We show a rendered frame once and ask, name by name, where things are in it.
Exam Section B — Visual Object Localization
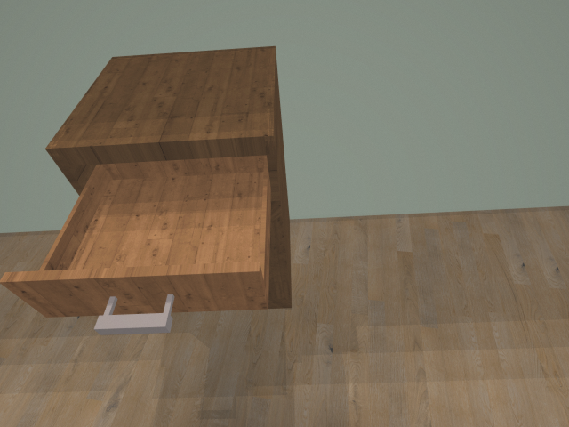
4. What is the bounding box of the handle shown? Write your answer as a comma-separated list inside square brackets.
[94, 294, 174, 335]

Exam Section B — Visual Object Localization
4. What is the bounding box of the cabinet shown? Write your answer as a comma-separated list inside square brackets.
[45, 46, 292, 309]

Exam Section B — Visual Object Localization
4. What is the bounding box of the drawer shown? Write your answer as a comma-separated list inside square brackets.
[0, 155, 271, 318]

